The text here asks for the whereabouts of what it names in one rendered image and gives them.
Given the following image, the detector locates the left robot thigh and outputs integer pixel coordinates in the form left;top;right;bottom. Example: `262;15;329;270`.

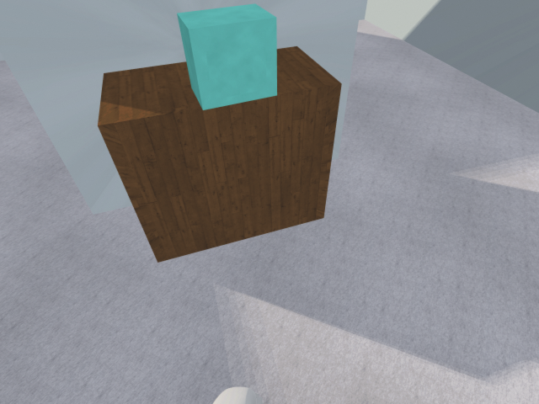
213;387;263;404

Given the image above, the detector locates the pedestal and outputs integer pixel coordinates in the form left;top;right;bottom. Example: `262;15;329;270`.
98;46;342;263

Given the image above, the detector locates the carton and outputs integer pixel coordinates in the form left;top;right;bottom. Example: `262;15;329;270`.
177;4;277;110

